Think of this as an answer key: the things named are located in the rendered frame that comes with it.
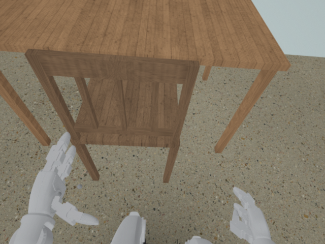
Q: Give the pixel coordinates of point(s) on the robot left hand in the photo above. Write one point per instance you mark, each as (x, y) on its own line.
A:
(50, 180)

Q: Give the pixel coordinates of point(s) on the chair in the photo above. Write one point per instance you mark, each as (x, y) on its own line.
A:
(129, 101)

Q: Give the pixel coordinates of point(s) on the left robot forearm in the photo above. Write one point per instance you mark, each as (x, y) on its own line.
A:
(35, 228)

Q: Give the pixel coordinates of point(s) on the table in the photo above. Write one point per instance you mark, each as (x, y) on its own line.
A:
(221, 33)

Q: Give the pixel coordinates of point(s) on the robot right hand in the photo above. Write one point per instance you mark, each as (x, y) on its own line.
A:
(253, 224)

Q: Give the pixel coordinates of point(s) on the left robot thigh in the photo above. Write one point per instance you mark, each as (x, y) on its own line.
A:
(131, 231)

